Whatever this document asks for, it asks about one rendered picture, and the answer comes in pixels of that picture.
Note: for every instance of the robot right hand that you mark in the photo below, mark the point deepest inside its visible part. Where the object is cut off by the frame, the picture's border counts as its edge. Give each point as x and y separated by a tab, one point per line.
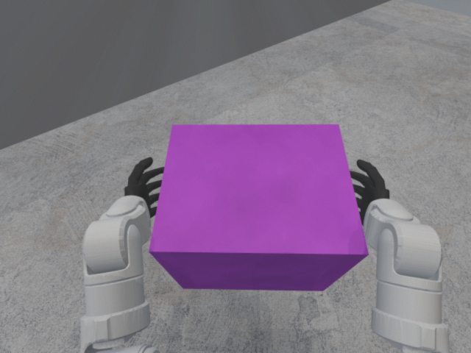
374	186

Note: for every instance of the carton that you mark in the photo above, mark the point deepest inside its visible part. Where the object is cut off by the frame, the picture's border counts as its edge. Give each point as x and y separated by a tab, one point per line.
257	207

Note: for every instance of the robot left hand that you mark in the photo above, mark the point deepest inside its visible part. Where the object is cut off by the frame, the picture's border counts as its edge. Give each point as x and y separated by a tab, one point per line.
137	183

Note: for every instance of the left robot forearm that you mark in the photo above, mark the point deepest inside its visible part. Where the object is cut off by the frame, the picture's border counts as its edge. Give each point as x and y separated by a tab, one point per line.
115	304

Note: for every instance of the right robot forearm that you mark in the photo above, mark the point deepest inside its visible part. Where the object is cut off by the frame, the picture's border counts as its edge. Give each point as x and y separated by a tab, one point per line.
408	311

